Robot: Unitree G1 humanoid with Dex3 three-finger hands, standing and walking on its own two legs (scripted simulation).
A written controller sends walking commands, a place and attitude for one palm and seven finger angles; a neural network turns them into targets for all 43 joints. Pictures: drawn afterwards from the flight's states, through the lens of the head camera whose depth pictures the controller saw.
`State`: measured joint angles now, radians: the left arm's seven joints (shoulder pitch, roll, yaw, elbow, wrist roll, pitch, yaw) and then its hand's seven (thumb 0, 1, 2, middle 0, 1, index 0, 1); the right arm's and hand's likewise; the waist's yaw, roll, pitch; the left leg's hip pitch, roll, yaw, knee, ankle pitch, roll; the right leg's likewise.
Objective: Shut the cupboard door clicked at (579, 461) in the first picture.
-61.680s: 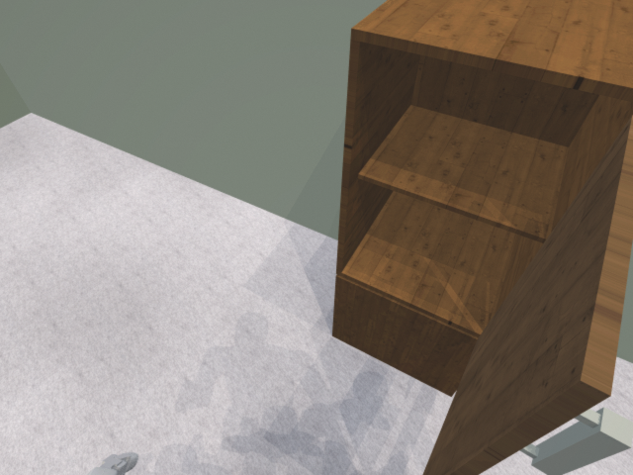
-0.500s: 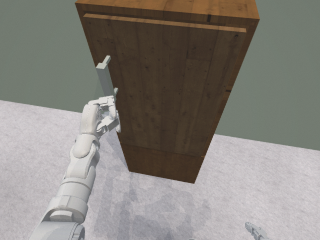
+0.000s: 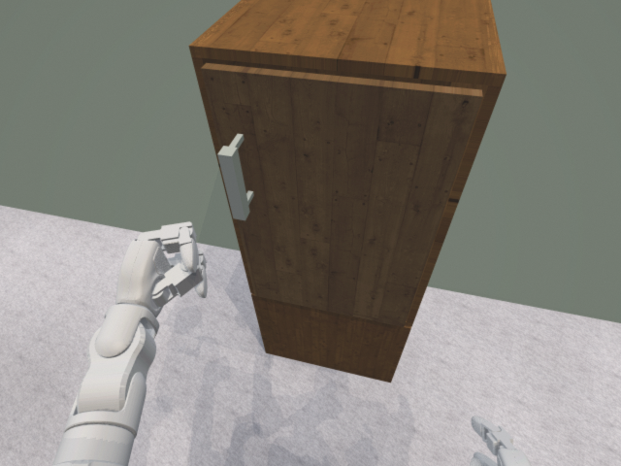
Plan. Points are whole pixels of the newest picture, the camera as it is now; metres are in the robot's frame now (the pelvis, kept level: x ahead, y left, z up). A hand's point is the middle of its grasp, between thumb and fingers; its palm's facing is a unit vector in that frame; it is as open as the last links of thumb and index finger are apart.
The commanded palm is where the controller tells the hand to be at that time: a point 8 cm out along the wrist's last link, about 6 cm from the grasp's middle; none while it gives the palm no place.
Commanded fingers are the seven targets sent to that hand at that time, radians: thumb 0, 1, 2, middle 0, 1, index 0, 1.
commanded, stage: draw the hand back to the body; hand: left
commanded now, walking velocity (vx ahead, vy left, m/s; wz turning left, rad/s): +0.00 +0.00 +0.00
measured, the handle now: (239, 177) +0.54 +0.15 +0.07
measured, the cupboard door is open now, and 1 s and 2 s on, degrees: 0 0 0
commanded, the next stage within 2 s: step back with the hand held close in 1.18 s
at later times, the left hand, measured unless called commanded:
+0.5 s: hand (92, 315) +0.23 +0.23 +0.15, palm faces +0.33 -0.90 -0.28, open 3.9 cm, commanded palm +0.19 +0.27 +0.17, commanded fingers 0.00 0.90 0.90 -0.58 -0.72 -0.58 -0.72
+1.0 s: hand (5, 343) +0.19 +0.28 +0.18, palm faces +0.50 -0.78 -0.38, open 7.2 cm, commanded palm +0.14 +0.31 +0.20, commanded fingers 0.00 0.90 0.90 -0.20 -0.30 -0.20 -0.30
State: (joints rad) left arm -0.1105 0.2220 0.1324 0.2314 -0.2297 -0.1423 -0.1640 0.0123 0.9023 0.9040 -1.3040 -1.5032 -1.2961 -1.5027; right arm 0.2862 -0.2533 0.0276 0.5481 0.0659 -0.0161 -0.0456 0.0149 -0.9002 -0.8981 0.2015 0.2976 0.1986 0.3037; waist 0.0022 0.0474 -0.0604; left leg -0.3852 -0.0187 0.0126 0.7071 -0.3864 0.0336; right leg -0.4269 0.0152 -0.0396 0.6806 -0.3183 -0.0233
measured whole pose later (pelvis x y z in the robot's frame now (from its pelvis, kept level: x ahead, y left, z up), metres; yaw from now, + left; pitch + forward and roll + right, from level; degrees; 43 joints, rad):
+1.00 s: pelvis +0.01 +0.00 +0.02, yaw +1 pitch -4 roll +0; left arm 0.44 0.32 0.34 -0.35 -0.08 -0.06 0.11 0.01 0.89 0.90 -0.25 -0.35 -0.25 -0.35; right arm 0.20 -0.24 0.01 0.62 0.02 -0.08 -0.08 0.02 -0.90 -0.90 0.20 0.30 0.20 0.30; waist 0.08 0.08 0.01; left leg -0.09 -0.04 0.00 0.44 -0.27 0.04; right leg -0.13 0.00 -0.05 0.42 -0.22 -0.01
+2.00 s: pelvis -0.07 +0.03 +0.00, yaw -1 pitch -1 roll -1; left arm 0.50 0.39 0.44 -0.46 -0.01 -0.18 0.14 0.01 0.89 0.90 -0.22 -0.30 -0.21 -0.30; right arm 0.23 -0.22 0.00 0.52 0.01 0.00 -0.08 0.01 -0.90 -0.90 0.20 0.30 0.20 0.30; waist 0.01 0.00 -0.01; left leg -0.39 -0.04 0.05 0.70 -0.29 0.09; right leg -0.42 -0.01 0.00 0.63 -0.19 0.03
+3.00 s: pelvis -0.25 +0.05 +0.01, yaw +2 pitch +4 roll -8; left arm 0.52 0.42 0.46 -0.58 -0.08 -0.23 0.14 0.01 0.89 0.90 -0.21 -0.30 -0.20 -0.30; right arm 0.18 -0.15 -0.01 0.64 -0.01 -0.13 -0.03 0.02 -0.90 -0.90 0.20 0.30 0.20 0.30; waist 0.03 0.02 -0.07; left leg -0.55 0.10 0.13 0.28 0.08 0.05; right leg -0.16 0.11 -0.07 0.68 -0.57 -0.02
